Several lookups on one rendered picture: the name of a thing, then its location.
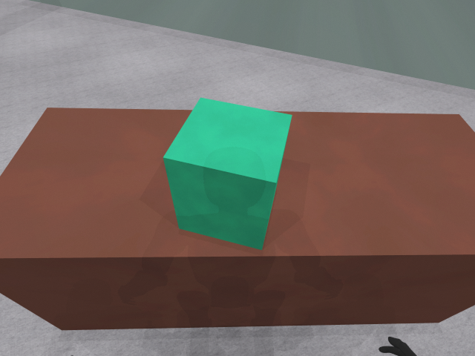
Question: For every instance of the right robot hand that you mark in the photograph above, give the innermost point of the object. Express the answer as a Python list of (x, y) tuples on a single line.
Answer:
[(398, 348)]

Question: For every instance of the carton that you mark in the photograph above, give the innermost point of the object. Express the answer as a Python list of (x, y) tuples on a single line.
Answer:
[(223, 169)]

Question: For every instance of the pedestal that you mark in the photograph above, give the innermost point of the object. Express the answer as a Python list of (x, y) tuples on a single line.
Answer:
[(372, 222)]

